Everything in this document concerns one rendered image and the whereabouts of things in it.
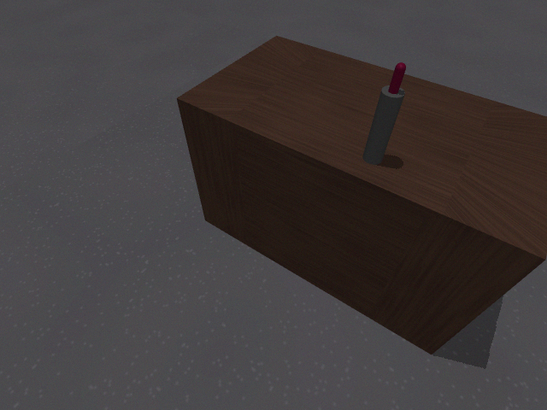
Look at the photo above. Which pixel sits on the bottle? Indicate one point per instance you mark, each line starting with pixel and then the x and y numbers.
pixel 390 101

